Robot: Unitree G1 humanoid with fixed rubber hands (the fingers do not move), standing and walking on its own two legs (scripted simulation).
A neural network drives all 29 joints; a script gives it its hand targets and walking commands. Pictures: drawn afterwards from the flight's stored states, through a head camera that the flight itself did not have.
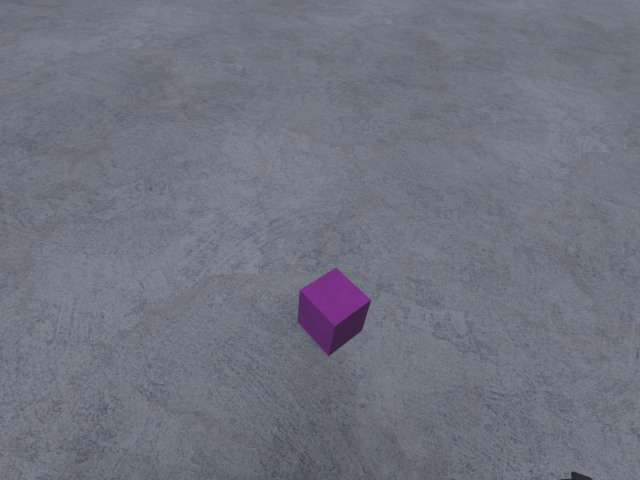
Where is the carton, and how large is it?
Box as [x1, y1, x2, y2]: [297, 268, 370, 355]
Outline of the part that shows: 336,268 334,268 302,288 299,293 297,321 328,355 361,330 370,299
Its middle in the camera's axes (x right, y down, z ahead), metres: +0.04 +0.23 +1.35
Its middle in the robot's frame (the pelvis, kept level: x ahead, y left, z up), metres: +0.81 -0.07 -0.66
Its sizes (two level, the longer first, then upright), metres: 0.174 0.163 0.194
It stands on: the floor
